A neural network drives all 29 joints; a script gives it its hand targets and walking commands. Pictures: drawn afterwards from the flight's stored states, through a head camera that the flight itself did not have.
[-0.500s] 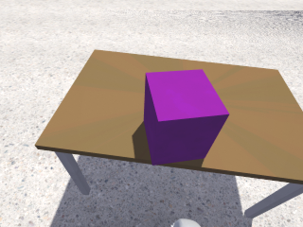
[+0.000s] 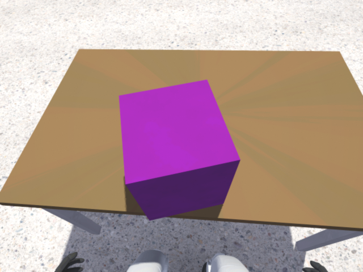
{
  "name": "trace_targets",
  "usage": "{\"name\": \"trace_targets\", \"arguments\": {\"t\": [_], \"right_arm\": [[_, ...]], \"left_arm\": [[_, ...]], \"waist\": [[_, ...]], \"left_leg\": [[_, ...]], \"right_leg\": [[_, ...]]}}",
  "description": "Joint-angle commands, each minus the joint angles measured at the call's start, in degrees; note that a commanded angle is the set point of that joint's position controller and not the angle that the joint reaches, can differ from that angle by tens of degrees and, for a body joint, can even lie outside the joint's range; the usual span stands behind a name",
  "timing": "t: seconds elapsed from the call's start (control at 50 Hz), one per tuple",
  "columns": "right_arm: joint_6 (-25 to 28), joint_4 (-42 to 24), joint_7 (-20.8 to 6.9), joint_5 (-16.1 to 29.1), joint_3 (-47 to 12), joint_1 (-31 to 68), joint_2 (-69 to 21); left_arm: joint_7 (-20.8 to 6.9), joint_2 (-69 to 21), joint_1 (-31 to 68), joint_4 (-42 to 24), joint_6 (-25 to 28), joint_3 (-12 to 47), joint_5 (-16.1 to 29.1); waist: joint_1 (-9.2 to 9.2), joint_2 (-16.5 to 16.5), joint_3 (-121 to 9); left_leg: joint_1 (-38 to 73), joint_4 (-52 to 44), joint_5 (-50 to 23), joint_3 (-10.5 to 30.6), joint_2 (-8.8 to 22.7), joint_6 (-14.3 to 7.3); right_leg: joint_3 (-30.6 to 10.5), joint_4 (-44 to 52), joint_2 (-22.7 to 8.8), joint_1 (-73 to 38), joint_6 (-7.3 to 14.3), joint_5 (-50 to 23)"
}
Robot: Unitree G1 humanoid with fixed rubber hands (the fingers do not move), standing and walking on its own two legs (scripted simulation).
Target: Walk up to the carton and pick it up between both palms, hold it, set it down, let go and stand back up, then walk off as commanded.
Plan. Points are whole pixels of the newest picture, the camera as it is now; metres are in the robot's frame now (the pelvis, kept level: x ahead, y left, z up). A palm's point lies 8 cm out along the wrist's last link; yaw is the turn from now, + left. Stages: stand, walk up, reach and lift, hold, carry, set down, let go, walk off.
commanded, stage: walk up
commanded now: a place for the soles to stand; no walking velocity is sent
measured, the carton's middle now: (176, 154) +0.37 +0.03 +0.00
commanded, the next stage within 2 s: reach and lift in 1.92 s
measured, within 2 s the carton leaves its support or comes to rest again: neither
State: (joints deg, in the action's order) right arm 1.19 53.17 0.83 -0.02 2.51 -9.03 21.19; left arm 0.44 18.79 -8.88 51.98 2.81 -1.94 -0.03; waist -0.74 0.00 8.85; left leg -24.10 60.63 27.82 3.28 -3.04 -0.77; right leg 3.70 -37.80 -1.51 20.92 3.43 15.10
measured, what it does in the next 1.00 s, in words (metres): steps on the spot: left foot, then right foot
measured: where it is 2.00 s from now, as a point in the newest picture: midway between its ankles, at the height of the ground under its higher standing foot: outside the picture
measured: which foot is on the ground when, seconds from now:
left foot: up 0.00-0.20, down 0.22-1.00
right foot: down 0.00-0.26, up 0.28-0.44, down 0.46-1.00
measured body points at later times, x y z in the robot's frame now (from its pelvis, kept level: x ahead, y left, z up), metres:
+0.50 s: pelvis -0.05 +0.03 +0.00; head -0.02 +0.04 +0.44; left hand +0.06 +0.35 -0.12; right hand +0.04 -0.29 -0.11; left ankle -0.02 +0.15 -0.72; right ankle -0.02 -0.09 -0.72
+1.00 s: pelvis -0.04 +0.02 +0.01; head -0.03 +0.01 +0.46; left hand +0.09 +0.33 -0.10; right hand +0.06 -0.29 -0.11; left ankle -0.02 +0.15 -0.72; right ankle -0.02 -0.09 -0.72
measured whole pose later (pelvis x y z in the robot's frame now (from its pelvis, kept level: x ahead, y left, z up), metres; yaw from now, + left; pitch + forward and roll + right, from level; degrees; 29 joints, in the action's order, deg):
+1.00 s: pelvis -0.04 +0.02 +0.01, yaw +0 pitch +1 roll +0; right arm 2.8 56.1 0.8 0.0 2.5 -9.4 21.1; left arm -0.7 21.4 -7.3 56.0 2.0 -1.8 0.0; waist -0.7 -0.2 -0.9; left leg -16.9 31.9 15.8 3.3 -1.2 0.6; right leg 3.7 -33.0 -1.6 18.3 1.0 15.6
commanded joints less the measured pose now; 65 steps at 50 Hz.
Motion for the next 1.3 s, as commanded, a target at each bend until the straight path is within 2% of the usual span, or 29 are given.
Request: {"name": "trace_targets", "arguments": {"t": [0.0, 0.06, 0.1, 0.12, 0.14, 0.16, 0.18, 0.2, 0.22, 0.24, 0.26, 0.3, 0.36, 0.42, 0.46, 0.48, 0.5, 0.52, 0.54, 0.58, 0.62, 0.66, 0.72, 0.76, 0.84, 0.86, 0.94, 1.0, 1.28], "right_arm": [[-0.56, -1.01, 1.58, 1.06, 1.67, -2.76, 9.66], [-0.21, -0.11, 1.37, 0.22, 2.04, -4.25, 9.67], [-0.17, 0.33, 1.06, -0.25, 2.10, -4.80, 9.42], [-0.02, 1.04, 0.96, -0.43, 2.48, -6.10, 9.84], [0.06, 1.32, 0.94, -0.82, 2.74, -5.94, 10.90], [0.10, 0.68, 0.99, -1.63, 3.32, -5.68, 11.55], [0.16, 0.59, 0.95, -2.17, 3.38, -4.01, 13.30], [0.64, -0.51, 1.05, -2.77, 3.45, -0.92, 15.85], [0.85, -2.26, 1.05, -2.53, 3.69, 3.20, 19.00], [1.13, -2.90, 1.18, -2.17, 3.44, 6.07, 18.70], [1.69, -3.74, 1.07, -2.17, 3.17, 6.84, 17.84], [2.42, -3.03, 1.26, -2.42, 2.53, 4.97, 16.50], [2.87, -2.06, 0.61, -2.01, 2.39, 1.71, 14.67], [2.35, -2.16, 0.26, -0.81, 1.98, 2.63, 13.26], [2.51, -2.75, 0.51, 0.04, 0.85, 2.30, 11.03], [2.22, -1.60, 0.37, 0.02, 0.56, 1.03, 10.77], [1.75, -0.47, 0.36, -0.16, 0.60, 0.22, 11.39], [1.45, -0.13, 0.17, -0.37, 0.95, 0.02, 11.37], [1.35, 0.04, -0.09, -0.66, 1.13, 0.18, 10.76], [1.71, 0.70, -0.48, -1.17, 1.36, 0.81, 11.74], [2.13, 0.70, -0.62, -1.18, 1.42, 1.99, 12.67], [2.32, 1.01, -0.80, -1.18, 0.93, 2.45, 12.19], [2.75, 1.66, -0.78, -1.03, 0.83, 1.82, 12.32], [2.98, 1.98, -0.69, -1.06, 0.64, 2.38, 12.22], [2.95, 1.08, -0.47, -0.75, 0.35, 2.02, 11.68], [2.93, 1.86, -0.47, -0.51, 0.55, 1.60, 12.11], [2.64, 2.15, -0.29, -0.42, 0.28, 1.45, 10.44], [2.76, 2.19, -0.12, -0.38, 0.57, 1.81, 11.19], [2.28, 2.69, -0.17, -0.71, 0.41, 2.01, 10.98]], "left_arm": [[2.03, 16.45, -2.72, -2.67, 0.17, -3.94, -0.24], [1.55, 16.68, -0.06, -3.14, -0.60, -4.35, -0.59], [0.95, 17.34, 2.78, -3.39, -1.39, -4.43, -0.47], [0.81, 17.27, 4.56, -3.92, -1.73, -4.58, -0.68], [0.47, 16.41, 4.59, -3.35, -2.14, -4.15, -0.17], [0.14, 16.16, 5.96, -3.55, -2.56, -3.96, -0.38], [0.06, 14.82, 5.89, -3.01, -2.97, -3.59, -0.53], [-0.38, 14.43, 5.23, -2.04, -3.78, -3.50, -0.56], [-0.37, 14.22, 5.14, -2.10, -3.92, -3.85, -1.04], [-0.57, 14.77, 4.01, -1.27, -3.91, -4.64, -1.37], [-1.02, 15.38, 2.67, -0.46, -3.83, -5.37, -1.39], [-1.66, 14.90, 5.50, -0.50, -3.54, -5.18, -0.79], [-1.66, 12.77, 4.62, -0.03, -2.73, -4.11, -0.10], [-1.12, 12.85, 1.42, 0.90, -0.89, -3.54, -0.70], [-0.47, 15.17, -0.35, 1.49, 0.13, -3.89, -1.14], [-0.33, 16.60, 1.59, 1.26, 0.20, -4.15, -0.97], [-0.35, 17.58, 2.84, 0.74, 0.16, -4.21, -1.20], [-0.54, 17.94, 4.48, 0.75, 0.01, -3.84, -1.38], [-0.64, 17.53, 4.94, 0.93, -0.06, -3.44, -1.59], [-0.91, 16.72, 5.75, 1.05, -0.29, -2.97, -1.55], [-1.11, 16.14, 5.18, 1.54, -0.24, -2.92, -1.24], [-1.24, 15.74, 5.19, 1.61, -0.07, -2.79, -1.50], [-1.12, 15.25, 5.33, 1.96, 0.27, -2.32, -1.38], [-1.10, 14.74, 4.69, 2.25, 0.54, -2.15, -0.88], [-0.79, 15.44, 5.40, 2.33, 0.63, -2.19, -0.89], [-0.68, 15.24, 5.10, 2.44, 0.66, -2.16, -0.79], [-0.49, 14.90, 5.52, 2.87, 0.63, -2.10, -0.82], [-0.49, 14.84, 5.15, 3.08, 0.36, -1.98, -0.85], [-0.44, 14.59, 6.87, 2.48, 0.12, -1.85, -0.91]], "waist": [[2.47, 5.96, -11.85], [1.63, 5.45, -13.19], [-0.01, 7.42, -11.47], [-1.21, 4.09, -11.50], [-1.38, 5.14, -11.28], [-1.62, 5.73, -9.92], [-1.10, -1.65, -6.89], [0.00, -6.17, -4.60], [0.66, -10.10, -1.85], [1.00, -7.71, 0.02], [1.78, -7.20, 0.27], [1.10, -5.46, 0.73], [0.92, -11.52, -5.96], [2.62, -7.97, -14.88], [2.85, -2.36, -20.71], [2.36, -0.28, -20.22], [1.18, -0.84, -18.51], [0.29, 2.00, -14.27], [-0.44, 3.72, -10.91], [-0.23, 2.40, -8.52], [0.48, 1.92, -8.63], [0.85, 1.83, -7.16], [0.80, 3.06, -8.78], [1.22, -0.58, -11.61], [1.19, 2.92, -13.42], [0.71, 0.66, -16.18], [0.74, 3.32, -15.66], [1.29, 1.17, -15.09], [0.99, 3.04, -15.61]], "left_leg": [[0.45, -7.02, -2.07, 1.40, 2.38, 0.24], [4.78, -12.52, -2.17, -2.05, 3.04, 0.13], [9.85, -18.80, -6.53, -3.34, 2.73, -0.42], [12.46, -23.92, -10.11, -3.99, 2.52, -1.25], [15.03, -25.65, -10.88, -2.89, 2.18, -1.58], [16.99, -26.59, -9.08, -0.56, 2.94, -2.60], [13.48, -32.91, -1.99, 7.95, 6.69, -4.03], [7.57, -40.40, 12.18, 20.54, 12.95, -6.84], [-4.04, -48.11, 21.20, 29.75, 19.49, -11.03], [-8.42, -49.54, 20.00, 31.39, 21.13, -13.30], [-8.94, -49.10, 19.10, 29.31, 19.42, -12.04], [-4.67, -45.87, 4.24, 25.16, 15.66, -9.83], [9.96, -40.62, -13.20, 19.79, 13.20, -7.87], [13.70, -32.17, -26.26, 14.32, 12.15, -5.86], [8.53, -25.03, -31.72, 6.56, 8.25, -1.81], [5.97, -25.10, -23.95, 4.58, 5.74, -1.07], [6.32, -26.85, -14.00, 2.89, 4.80, -0.77], [6.96, -27.30, -6.37, 1.55, 3.54, -1.12], [8.26, -28.93, -4.62, 2.33, 3.62, -1.62], [11.02, -33.83, -5.48, 5.16, 5.72, -2.62], [8.26, -36.51, -3.63, 8.29, 6.82, -3.28], [5.17, -37.26, -4.16, 7.89, 6.78, -3.10], [5.01, -37.56, -10.31, 7.93, 7.37, -2.47], [6.84, -35.85, -17.25, 6.74, 7.11, -2.21], [9.40, -34.31, -23.50, 5.43, 7.27, -1.72], [10.82, -33.99, -23.69, 5.32, 7.26, -1.75], [11.06, -33.46, -26.17, 4.21, 6.97, -1.17], [10.91, -33.83, -25.20, 3.91, 6.73, -1.47], [11.91, -35.02, -25.67, 3.70, 6.78, -1.61]], "right_leg": [[-11.19, 9.78, -15.53, -14.46, 8.43, -40.31], [-11.53, 8.91, -15.17, -11.26, 8.64, -31.92], [-11.00, 9.31, -13.72, -4.63, 7.73, -15.52], [-10.79, 8.56, -12.84, -2.94, 6.77, -7.73], [-11.15, 9.52, -12.04, 0.72, 5.10, 0.16], [-11.27, 10.09, -11.39, 4.85, 3.76, 10.08], [-10.27, 7.11, -8.19, 6.95, 1.66, 17.60], [-8.84, 2.33, -4.03, 7.59, -0.92, 21.24], [-5.71, -8.64, 1.24, 0.73, -2.35, 17.61], [-7.36, -11.45, 0.97, -1.65, -2.46, 15.34], [-8.60, -12.72, -0.37, -3.28, -2.36, 13.88], [-7.14, -10.63, -0.03, -2.63, -2.08, 11.03], [-6.23, -1.60, -0.45, 0.32, -1.81, 14.26], [-4.90, 15.09, -1.41, -11.68, -1.44, 5.80], [-10.20, 13.90, -7.61, -22.23, 0.40, -10.43], [-14.28, 13.05, -10.39, -21.06, 2.39, -7.44], [-16.18, 13.69, -12.26, -17.00, 3.78, -0.18], [-15.95, 16.14, -12.99, -10.68, 4.17, 8.18], [-15.46, 17.35, -12.36, -6.58, 3.55, 13.62], [-12.83, 18.64, -9.51, -0.23, 1.42, 21.95], [-9.96, 17.65, -6.29, -2.42, -0.55, 18.85], [-10.14, 17.32, -5.68, -4.65, -0.43, 16.43], [-9.62, 16.57, -5.90, -8.15, -0.04, 12.51], [-9.89, 16.63, -6.69, -9.82, -0.10, 6.40], [-8.16, 15.26, -7.16, -11.26, -0.18, -2.45], [-8.92, 14.91, -7.92, -11.86, 0.10, -3.94], [-7.86, 15.01, -7.99, -12.00, -0.11, -6.55], [-8.23, 15.35, -7.98, -11.88, -0.08, -6.64], [-7.08, 16.85, -7.34, -13.04, -0.42, -5.54]]}}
